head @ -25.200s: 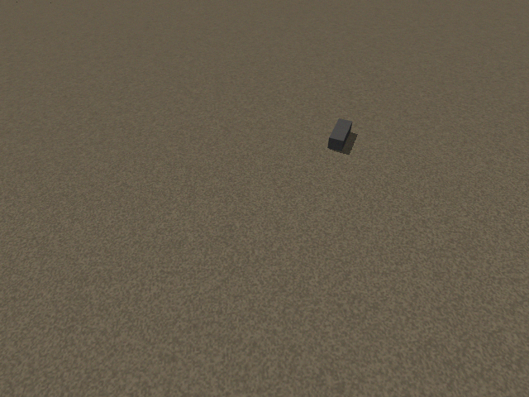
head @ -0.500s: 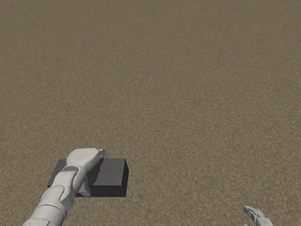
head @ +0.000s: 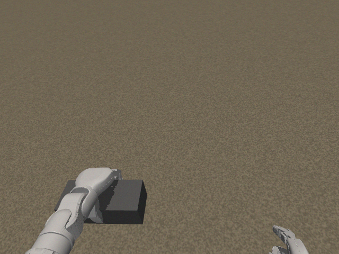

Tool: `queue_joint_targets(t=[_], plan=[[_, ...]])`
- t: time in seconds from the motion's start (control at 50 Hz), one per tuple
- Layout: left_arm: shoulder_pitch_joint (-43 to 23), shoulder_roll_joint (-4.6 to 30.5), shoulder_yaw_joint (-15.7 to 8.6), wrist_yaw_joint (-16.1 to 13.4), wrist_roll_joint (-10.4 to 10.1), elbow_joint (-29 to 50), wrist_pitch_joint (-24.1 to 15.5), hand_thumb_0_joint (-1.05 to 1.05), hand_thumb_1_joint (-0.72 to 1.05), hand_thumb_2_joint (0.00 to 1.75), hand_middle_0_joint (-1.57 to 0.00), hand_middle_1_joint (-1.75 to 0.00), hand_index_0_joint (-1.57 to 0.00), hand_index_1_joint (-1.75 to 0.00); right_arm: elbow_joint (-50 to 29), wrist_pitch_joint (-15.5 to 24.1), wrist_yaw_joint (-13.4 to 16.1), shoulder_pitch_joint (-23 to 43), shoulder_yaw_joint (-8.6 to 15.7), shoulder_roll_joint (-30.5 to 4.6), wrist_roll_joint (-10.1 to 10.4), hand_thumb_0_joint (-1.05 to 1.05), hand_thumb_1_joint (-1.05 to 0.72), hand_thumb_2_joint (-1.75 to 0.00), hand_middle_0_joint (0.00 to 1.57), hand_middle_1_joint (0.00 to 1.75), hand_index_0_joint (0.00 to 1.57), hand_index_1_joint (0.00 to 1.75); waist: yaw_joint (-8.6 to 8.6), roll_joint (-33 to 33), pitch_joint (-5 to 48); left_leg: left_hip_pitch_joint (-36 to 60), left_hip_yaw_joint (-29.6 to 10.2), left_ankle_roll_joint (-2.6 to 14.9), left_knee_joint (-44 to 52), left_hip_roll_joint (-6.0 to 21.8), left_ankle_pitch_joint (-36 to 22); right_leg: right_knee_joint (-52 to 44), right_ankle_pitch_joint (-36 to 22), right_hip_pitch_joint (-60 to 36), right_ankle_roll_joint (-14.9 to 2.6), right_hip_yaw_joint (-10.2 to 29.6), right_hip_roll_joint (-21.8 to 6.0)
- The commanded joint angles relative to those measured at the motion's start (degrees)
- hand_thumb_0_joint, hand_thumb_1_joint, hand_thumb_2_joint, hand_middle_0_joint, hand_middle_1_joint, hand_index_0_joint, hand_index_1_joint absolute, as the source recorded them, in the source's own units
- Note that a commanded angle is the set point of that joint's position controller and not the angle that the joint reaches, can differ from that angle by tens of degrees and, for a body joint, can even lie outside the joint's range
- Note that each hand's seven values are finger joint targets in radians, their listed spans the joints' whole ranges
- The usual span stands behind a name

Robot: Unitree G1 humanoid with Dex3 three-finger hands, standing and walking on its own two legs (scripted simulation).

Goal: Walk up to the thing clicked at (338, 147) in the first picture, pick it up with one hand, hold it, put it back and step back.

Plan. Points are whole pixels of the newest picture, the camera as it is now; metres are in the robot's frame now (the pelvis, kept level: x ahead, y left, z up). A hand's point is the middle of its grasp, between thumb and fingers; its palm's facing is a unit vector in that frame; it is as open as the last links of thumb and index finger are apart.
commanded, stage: hold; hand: left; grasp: from above
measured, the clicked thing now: (104, 201) +0.29 +0.22 -0.08
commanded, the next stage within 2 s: crouch in 0.60 s
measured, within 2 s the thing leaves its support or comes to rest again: neither
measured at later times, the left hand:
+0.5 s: hand (99, 196) +0.29 +0.22 -0.04, palm faces -0.48 -0.04 -0.88, open 11.5 cm
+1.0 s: hand (101, 201) +0.29 +0.23 -0.08, palm faces -0.49 -0.02 -0.87, open 11.5 cm
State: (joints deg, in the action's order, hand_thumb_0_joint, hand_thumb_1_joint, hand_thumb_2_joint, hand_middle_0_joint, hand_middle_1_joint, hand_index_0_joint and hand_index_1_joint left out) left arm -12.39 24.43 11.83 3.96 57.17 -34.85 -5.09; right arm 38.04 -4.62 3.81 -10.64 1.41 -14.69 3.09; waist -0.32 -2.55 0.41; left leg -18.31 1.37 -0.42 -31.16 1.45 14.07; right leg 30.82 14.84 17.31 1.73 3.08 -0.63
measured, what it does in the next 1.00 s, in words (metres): stands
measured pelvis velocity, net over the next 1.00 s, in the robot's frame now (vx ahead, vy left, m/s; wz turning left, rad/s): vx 0.01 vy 0.00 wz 0.01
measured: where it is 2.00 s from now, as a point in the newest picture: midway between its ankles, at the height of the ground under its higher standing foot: outside the picture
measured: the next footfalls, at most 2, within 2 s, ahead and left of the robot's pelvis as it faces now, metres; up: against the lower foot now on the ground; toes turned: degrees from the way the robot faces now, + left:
none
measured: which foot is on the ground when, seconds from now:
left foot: down 0.00-1.00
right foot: down 0.00-1.00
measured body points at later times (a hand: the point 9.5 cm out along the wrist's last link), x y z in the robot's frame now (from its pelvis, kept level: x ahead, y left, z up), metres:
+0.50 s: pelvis +0.00 +0.00 +0.00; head +0.01 -0.02 +0.45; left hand +0.31 +0.22 +0.01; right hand +0.15 -0.26 -0.11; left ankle +0.02 +0.12 -0.73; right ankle +0.02 -0.14 -0.73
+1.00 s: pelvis +0.01 +0.00 -0.01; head +0.04 +0.00 +0.44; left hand +0.31 +0.23 -0.03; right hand +0.14 -0.26 -0.12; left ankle +0.02 +0.12 -0.73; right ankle +0.02 -0.14 -0.73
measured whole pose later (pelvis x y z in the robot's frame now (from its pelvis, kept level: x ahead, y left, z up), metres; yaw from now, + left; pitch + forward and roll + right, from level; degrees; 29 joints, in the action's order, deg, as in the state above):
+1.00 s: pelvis +0.01 +0.00 -0.01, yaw +1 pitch +5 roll +0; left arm -14.2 24.0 9.8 -3.9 61.6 -43.4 -9.7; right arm 38.4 -6.4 2.9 -10.1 2.1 -14.1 2.1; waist -1.0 -1.2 0.9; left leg -24.0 0.6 -0.4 -35.0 1.1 15.7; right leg 34.4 16.7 22.6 1.8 2.5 -0.9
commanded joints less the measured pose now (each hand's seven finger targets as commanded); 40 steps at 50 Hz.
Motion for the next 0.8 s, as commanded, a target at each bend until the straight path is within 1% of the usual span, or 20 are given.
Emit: queue_joint_targets(t=[0.0, 0.02, 0.04, 0.06, 0.12, 0.2, 0.28, 0.32, 0.34, 0.36, 0.4, 0.42, 0.46, 0.5, 0.58, 0.66, 0.68, 0.7, 0.76, 0.78], plan=[[-23.05, 13.06, -7.05, -2.44, -0.37, 13.94, -0.65, 0.0, 0.71, 1.14, -1.08, -0.83, -1.06, -0.86, -7.68, 2.83, 0.75, 5.4, 2.4, -7.24, -0.01, 0.0, -0.9, -0.9, 0.2, 0.3, 0.2, 0.3, -0.29, 0.16, 14.93, 9.77, 0.44, 1.2, 4.58, -2.13, -7.18, -5.58, -5.54, -1.04, -2.0, -2.03, 2.51], [-22.69, 13.94, -8.06, -2.45, -0.49, 14.1, -0.78, 0.0, 0.71, 1.14, -1.08, -0.84, -1.05, -0.86, -7.54, 2.95, 0.8, 5.02, 2.46, -7.49, 0.04, 0.0, -0.9, -0.9, 0.2, 0.3, 0.2, 0.3, 0.11, -0.58, 15.51, 10.06, 0.3, 1.08, 4.66, -1.96, -7.82, -5.36, -6.05, -1.3, -2.12, -2.11, 2.62], [-19.81, 13.15, -7.95, -2.45, -0.78, 12.37, -0.71, 0.0, 0.72, 1.14, -1.08, -0.84, -1.06, -0.86, -7.69, 2.96, 0.79, 5.5, 2.39, -7.29, 0.07, 0.0, -0.9, -0.9, 0.2, 0.3, 0.2, 0.3, 0.69, -0.5, 14.43, 9.7, 0.23, 0.88, 4.85, -2.04, -8.03, -5.39, -5.95, -1.18, -2.21, -2.31, 2.65], [-18.46, 11.76, -6.85, -2.24, -0.7, 13.13, -0.83, 0.0, 0.71, 1.17, -1.09, -0.84, -1.06, -0.88, -7.99, 2.9, 0.74, 5.19, 2.39, -7.19, 0.06, 0.0, -0.9, -0.9, 0.2, 0.3, 0.2, 0.3, 0.27, 0.09, 14.69, 10.04, 0.4, 1.06, 4.8, -2.02, -8.37, -5.44, -6.46, -1.4, -2.18, -2.24, 2.6], [-20.5, 13.82, -8.13, -2.48, -0.65, 13.83, -1.08, 0.0, 0.73, 1.17, -1.09, -0.84, -1.07, -0.88, -7.76, 2.77, 0.92, 5.55, 2.36, -7.24, 0.18, 0.0, -0.9, -0.9, 0.2, 0.3, 0.2, 0.3, 0.68, -0.02, 15.04, 10.17, 0.36, 1.06, 5.0, -2.04, -9.49, -5.48, -7.49, -1.74, -2.19, -2.28, 2.59], [-18.91, 12.73, -7.69, -2.61, -0.94, 12.31, -1.26, 0.0, 0.73, 1.19, -1.12, -0.85, -1.08, -0.89, -7.8, 2.55, 0.93, 5.81, 2.22, -7.17, 0.09, 0.0, -0.9, -0.9, 0.2, 0.3, 0.2, 0.3, 0.17, 0.33, 13.8, 10.42, 0.55, 1.12, 5.28, -2.19, -7.96, -6.2, -6.14, -1.23, -2.09, -2.07, 2.37], [-22.46, 13.89, -7.55, -2.96, -0.26, 13.54, -1.61, 0.0, 0.72, 1.19, -1.11, -0.85, -1.07, -0.89, -7.35, 2.41, 1.01, 5.3, 2.15, -7.1, 0.02, 0.0, -0.9, -0.9, 0.2, 0.3, 0.2, 0.3, 0.15, -0.2, 15.06, 10.7, 0.45, 1.14, 5.01, -2.23, -9.58, -5.85, -7.73, -1.69, -2.07, -2.14, 2.42], [-22.66, 14.92, -8.84, -3.42, -0.24, 12.66, -1.64, 0.0, 0.74, 1.18, -1.1, -0.86, -1.08, -0.89, -6.96, 2.3, 1.15, 5.2, 2.28, -7.12, 0.18, 0.0, -0.9, -0.9, 0.2, 0.3, 0.2, 0.3, 0.35, -0.14, 15.98, 10.94, 0.75, 1.27, 4.78, -2.42, -10.05, -5.89, -8.44, -2.01, -1.88, -1.92, 2.3], [-21.53, 14.47, -8.77, -3.46, -0.45, 11.64, -1.54, 0.0, 0.74, 1.19, -1.11, -0.86, -1.08, -0.89, -7.04, 2.26, 1.14, 5.12, 2.27, -7.15, 0.16, 0.0, -0.9, -0.9, 0.2, 0.3, 0.2, 0.3, 0.19, 0.44, 15.5, 10.67, 0.88, 1.34, 4.67, -2.49, -10.09, -6.1, -8.62, -2.13, -1.76, -1.86, 2.2], [-22.14, 12.92, -7.23, -3.36, -0.76, 13.66, -1.66, 0.0, 0.74, 1.2, -1.12, -0.85, -1.09, -0.89, -7.41, 2.31, 1.06, 5.22, 2.19, -6.96, 0.21, 0.0, -0.9, -0.9, 0.2, 0.3, 0.2, 0.3, 0.11, 0.16, 16.22, 11.19, 0.75, 1.25, 4.89, -2.31, -10.53, -5.8, -8.97, -2.4, -1.94, -2.07, 2.35], [-18.81, 12.86, -7.62, -3.33, -0.64, 11.09, -1.31, 0.0, 0.74, 1.21, -1.14, -0.84, -1.09, -0.88, -7.3, 2.03, 1.08, 5.18, 2.4, -7.3, 0.29, 0.0, -0.9, -0.9, 0.2, 0.3, 0.2, 0.3, 0.48, 0.73, 15.15, 10.84, 0.74, 1.23, 4.94, -2.29, -10.84, -6.02, -8.97, -2.48, -2.0, -2.22, 2.33], [-19.07, 12.09, -6.76, -3.29, -0.7, 11.96, -1.32, 0.0, 0.73, 1.2, -1.12, -0.84, -1.08, -0.89, -7.37, 2.02, 1.02, 5.38, 2.47, -7.15, 0.29, 0.0, -0.9, -0.9, 0.2, 0.3, 0.2, 0.3, 0.53, 0.77, 15.16, 10.83, 0.56, 1.12, 5.14, -2.27, -11.32, -5.78, -9.4, -2.72, -2.1, -2.35, 2.38], [-19.96, 14.62, -8.77, -3.53, 0.1, 12.04, -1.12, 0.0, 0.72, 1.22, -1.12, -0.83, -1.08, -0.88, -7.45, 1.73, 1.01, 5.36, 2.6, -7.41, 0.26, 0.0, -0.9, -0.9, 0.2, 0.3, 0.2, 0.3, 0.79, -0.1, 15.21, 10.78, 0.73, 1.06, 5.2, -2.37, -11.07, -6.02, -9.06, -2.96, -2.17, -2.3, 2.29], [-23.23, 14.21, -7.73, -3.6, -0.09, 13.06, -1.17, 0.0, 0.72, 1.23, -1.12, -0.86, -1.07, -0.9, -7.39, 1.61, 0.94, 5.29, 2.45, -7.39, 0.23, 0.0, -0.9, -0.9, 0.2, 0.3, 0.2, 0.3, 0.38, -1.15, 15.04, 11.2, 0.42, 0.85, 5.78, -2.02, -10.3, -5.87, -8.39, -2.03, -2.42, -2.43, 2.56], [-18.39, 13.34, -8.29, -3.57, -0.25, 10.82, -0.89, 0.0, 0.7, 1.21, -1.1, -0.85, -1.06, -0.89, -7.82, 1.67, 0.82, 5.2, 2.49, -7.24, 0.4, 0.0, -0.9, -0.9, 0.2, 0.3, 0.2, 0.3, 1.01, 0.21, 14.24, 9.96, 0.61, 1.1, 5.83, -2.29, -8.99, -6.51, -7.13, -3.01, -2.28, -2.36, 2.3], [-23.55, 13.93, -7.43, -3.27, 0.16, 13.93, -1.7, 0.0, 0.69, 1.21, -1.09, -0.85, -1.05, -0.9, -7.52, 1.56, 0.84, 4.79, 2.68, -7.19, 0.19, 0.0, -0.9, -0.9, 0.2, 0.3, 0.2, 0.3, 0.48, -1.59, 16.12, 11.44, 0.48, 0.86, 5.48, -2.12, -11.13, -5.77, -9.25, -2.94, -2.41, -2.3, 2.43], [-21.47, 14.28, -8.34, -3.48, 0.18, 11.57, -1.5, 0.0, 0.74, 1.16, -1.03, -0.93, -1.06, -0.92, -7.51, 1.45, 0.85, 4.92, 2.67, -7.29, 0.27, 0.0, -0.9, -0.91, 0.2, 0.3, 0.2, 0.3, 0.67, -1.23, 15.57, 11.49, 0.4, 0.81, 5.43, -2.15, -11.33, -5.98, -9.2, -2.64, -2.42, -2.43, 2.4], [-21.82, 13.85, -8.1, -3.57, -0.34, 11.99, -1.61, 0.0, 0.66, 1.11, -0.95, -0.91, -0.98, -0.89, -7.54, 1.43, 0.87, 4.95, 2.56, -7.34, 0.28, 0.0, -0.87, -0.89, 0.2, 0.3, 0.2, 0.3, 0.41, -0.24, 15.24, 11.28, 0.35, 0.92, 5.42, -2.16, -10.78, -6.18, -8.73, -2.54, -2.29, -2.39, 2.43], [-18.65, 12.56, -7.84, -4.18, -0.1, 9.79, -1.85, 0.0, 0.66, 1.14, -1.01, -0.93, -1.0, -0.94, -7.42, 1.3, 0.84, 4.8, 2.65, -7.19, 0.26, 0.0, -0.9, -0.9, 0.2, 0.3, 0.2, 0.3, 0.41, 1.28, 14.17, 10.12, 0.49, 1.07, 5.03, -2.42, -10.93, -6.1, -9.07, -2.24, -2.08, -2.42, 2.3], [-18.83, 11.4, -6.64, -4.48, 0.08, 9.32, -2.17, 0.0, 0.66, 1.14, -1.01, -0.94, -1.01, -0.94, -7.37, 1.2, 0.73, 4.53, 2.62, -7.15, 0.15, 0.0, -0.9, -0.9, 0.2, 0.3, 0.2, 0.3, -0.16, 1.63, 13.55, 9.58, 0.32, 0.96, 4.91, -2.3, -10.24, -5.94, -8.39, -1.59, -2.19, -2.51, 2.4]])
